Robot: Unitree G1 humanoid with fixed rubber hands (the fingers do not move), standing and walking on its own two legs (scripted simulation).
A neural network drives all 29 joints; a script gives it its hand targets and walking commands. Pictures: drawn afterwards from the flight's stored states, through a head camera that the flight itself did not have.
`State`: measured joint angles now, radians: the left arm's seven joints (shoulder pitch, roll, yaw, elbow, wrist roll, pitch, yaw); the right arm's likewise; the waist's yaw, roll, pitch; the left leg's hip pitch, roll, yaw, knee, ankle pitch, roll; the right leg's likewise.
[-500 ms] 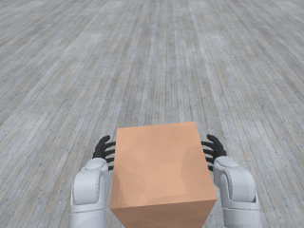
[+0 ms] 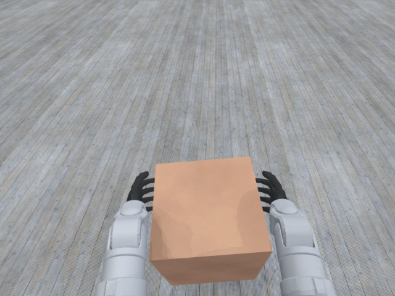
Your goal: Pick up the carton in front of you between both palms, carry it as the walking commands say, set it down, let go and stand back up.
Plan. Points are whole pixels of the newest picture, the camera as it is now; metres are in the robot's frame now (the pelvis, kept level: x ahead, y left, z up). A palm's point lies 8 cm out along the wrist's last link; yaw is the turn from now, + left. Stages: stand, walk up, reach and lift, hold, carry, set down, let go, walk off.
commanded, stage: carry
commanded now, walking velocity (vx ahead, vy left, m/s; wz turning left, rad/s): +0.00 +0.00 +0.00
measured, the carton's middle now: (208, 225) +0.29 +0.00 -0.05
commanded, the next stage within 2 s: hold in 0.72 s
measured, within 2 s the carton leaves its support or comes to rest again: neither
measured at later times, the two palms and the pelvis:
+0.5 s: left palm (132, 215) +0.27 +0.15 +0.04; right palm (280, 215) +0.27 -0.14 +0.04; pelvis -0.02 +0.00 +0.00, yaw +0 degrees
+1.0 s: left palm (120, 231) +0.24 +0.17 +0.05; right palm (274, 226) +0.24 -0.13 +0.04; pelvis -0.04 +0.01 +0.01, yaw +2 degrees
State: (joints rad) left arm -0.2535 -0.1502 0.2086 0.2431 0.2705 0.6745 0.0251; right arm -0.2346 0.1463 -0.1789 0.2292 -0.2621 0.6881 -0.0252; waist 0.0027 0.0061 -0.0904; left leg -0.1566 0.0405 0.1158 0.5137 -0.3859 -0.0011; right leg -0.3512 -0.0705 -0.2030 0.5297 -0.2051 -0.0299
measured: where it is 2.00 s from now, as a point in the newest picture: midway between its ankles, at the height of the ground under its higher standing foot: outside the picture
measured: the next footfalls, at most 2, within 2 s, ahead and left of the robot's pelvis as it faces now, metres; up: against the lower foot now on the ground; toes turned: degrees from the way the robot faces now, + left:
none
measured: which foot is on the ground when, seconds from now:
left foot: down 0.00-1.00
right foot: down 0.00-1.00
